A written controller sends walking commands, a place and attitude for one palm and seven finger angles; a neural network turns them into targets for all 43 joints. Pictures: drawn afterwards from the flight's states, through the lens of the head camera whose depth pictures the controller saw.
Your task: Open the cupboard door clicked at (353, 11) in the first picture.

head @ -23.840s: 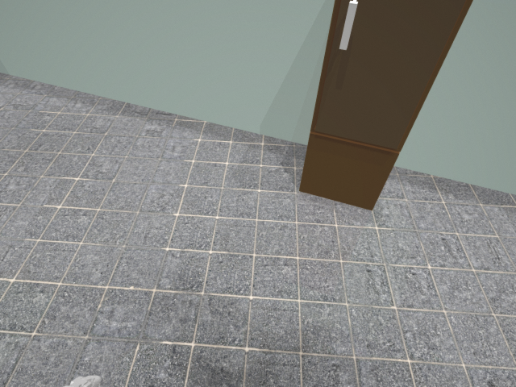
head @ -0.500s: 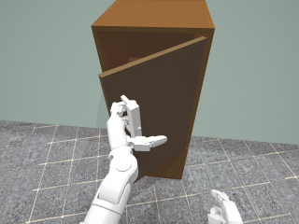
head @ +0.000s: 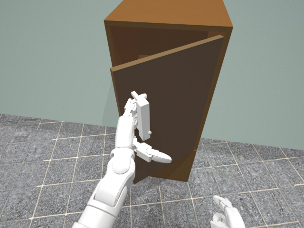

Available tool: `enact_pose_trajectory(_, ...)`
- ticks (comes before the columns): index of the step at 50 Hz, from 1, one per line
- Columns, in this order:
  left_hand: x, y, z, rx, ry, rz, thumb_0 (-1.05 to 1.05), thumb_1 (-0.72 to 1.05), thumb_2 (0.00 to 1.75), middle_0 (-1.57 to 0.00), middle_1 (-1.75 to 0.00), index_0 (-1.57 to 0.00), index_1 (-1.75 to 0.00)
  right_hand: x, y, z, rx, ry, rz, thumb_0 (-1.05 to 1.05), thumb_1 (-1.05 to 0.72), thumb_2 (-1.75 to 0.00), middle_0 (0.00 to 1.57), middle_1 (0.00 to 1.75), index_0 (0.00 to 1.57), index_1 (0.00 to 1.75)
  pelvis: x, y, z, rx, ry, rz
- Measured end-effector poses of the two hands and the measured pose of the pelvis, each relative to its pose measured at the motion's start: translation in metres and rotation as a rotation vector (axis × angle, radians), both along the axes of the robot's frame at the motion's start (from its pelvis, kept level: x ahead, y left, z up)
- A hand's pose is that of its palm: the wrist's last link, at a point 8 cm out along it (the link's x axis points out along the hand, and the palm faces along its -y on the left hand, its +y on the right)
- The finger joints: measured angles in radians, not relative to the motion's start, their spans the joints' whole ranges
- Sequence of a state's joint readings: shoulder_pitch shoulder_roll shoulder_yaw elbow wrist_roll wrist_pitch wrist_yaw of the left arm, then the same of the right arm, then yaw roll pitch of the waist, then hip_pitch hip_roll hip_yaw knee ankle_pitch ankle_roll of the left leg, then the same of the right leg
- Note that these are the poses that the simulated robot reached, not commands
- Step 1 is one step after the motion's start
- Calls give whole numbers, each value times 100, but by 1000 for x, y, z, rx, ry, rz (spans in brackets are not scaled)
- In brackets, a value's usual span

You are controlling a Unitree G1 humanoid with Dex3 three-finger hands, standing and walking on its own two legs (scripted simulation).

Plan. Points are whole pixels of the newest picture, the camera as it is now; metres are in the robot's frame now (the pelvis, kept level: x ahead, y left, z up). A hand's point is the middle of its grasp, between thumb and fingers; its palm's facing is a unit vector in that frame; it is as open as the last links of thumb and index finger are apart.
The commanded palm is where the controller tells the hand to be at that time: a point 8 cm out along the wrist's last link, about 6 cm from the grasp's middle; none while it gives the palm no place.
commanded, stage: slide the hand sideways off the handle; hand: left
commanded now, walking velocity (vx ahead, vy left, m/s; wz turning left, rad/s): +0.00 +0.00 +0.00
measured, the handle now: (139, 116) +0.38 +0.08 +0.11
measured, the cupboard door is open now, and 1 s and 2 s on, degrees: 40 44 44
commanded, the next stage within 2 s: draw the hand back to the body in 1.08 s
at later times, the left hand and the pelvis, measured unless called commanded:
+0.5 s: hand (142, 151) +0.26 +0.06 +0.12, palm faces -0.08 -1.00 -0.03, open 16.4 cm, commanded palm +0.23 +0.11 +0.11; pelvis +0.02 -0.02 +0.00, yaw -2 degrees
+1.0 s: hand (115, 166) +0.22 +0.11 +0.11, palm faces -0.06 -1.00 -0.05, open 16.3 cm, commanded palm +0.19 +0.16 +0.11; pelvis +0.02 -0.02 -0.01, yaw -1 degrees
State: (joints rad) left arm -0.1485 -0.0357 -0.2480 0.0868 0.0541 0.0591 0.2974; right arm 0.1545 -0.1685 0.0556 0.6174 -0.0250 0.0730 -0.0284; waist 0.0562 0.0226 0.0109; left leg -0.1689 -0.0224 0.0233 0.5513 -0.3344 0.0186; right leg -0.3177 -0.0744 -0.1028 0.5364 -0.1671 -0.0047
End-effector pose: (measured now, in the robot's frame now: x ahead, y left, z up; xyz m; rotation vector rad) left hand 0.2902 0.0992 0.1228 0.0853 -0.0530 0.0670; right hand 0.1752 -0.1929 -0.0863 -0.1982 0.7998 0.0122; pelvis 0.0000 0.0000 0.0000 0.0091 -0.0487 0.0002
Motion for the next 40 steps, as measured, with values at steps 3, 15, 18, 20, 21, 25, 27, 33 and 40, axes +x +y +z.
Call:
enact_pose_trajectory(3,-1,7,0,10,0,-162,-1,-50,30,-24,-42,-14,-45,-2,-3,0,2,-32,1,2,-90,-90,20,30,20,30,1,-1,-1,-1,-5,6)
enact_pose_trajectory(15,-21,-4,0,-79,9,-204,-1,-50,30,-12,-32,-12,-32,3,-16,10,55,-128,-14,2,-90,-90,20,30,20,30,9,-9,-1,3,12,-28)
enact_pose_trajectory(18,-31,-3,-2,-66,19,-201,-1,-50,30,-13,-31,-12,-31,8,-21,13,50,-133,-17,2,-90,-90,20,30,20,30,12,-12,-1,2,11,-32)
enact_pose_trajectory(20,-36,1,-3,-59,26,-186,-1,-50,30,-13,-31,-12,-30,12,-23,14,43,-138,-16,2,-90,-90,20,30,20,30,13,-15,-1,1,10,-32)
enact_pose_trajectory(21,-38,3,-3,-57,29,-177,-1,-50,30,-13,-31,-13,-30,14,-25,15,40,-141,-15,2,-90,-90,20,30,20,30,13,-16,-1,0,10,-31)
enact_pose_trajectory(25,-46,13,-3,-50,31,-147,-1,-50,30,-14,-30,-14,-30,23,-29,18,29,-165,-7,2,-90,-90,20,30,20,30,16,-19,-1,-4,12,-27)
enact_pose_trajectory(27,-50,18,-2,-48,28,-140,-1,-50,30,-14,-30,-14,-30,27,-30,20,27,-182,-1,2,-90,-90,20,30,20,30,17,-21,-1,-6,14,-23)
enact_pose_trajectory(33,-58,31,-4,-40,34,-137,-1,-50,30,-14,-30,-15,-30,35,-32,24,16,-219,12,2,-90,-90,20,30,20,30,20,-23,-3,-10,19,-17)
enact_pose_trajectory(40,-70,47,-7,-40,38,-132,-1,-50,30,-15,-30,-15,-30,34,-31,25,15,-249,14,2,-90,-90,20,30,20,30,23,-22,-4,-13,25,-16)
